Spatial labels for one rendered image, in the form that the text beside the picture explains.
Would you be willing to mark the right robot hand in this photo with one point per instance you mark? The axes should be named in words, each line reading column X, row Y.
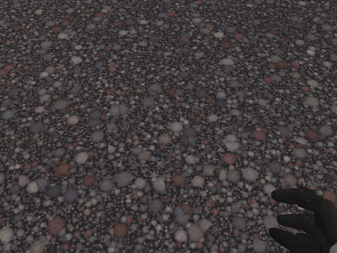
column 320, row 229

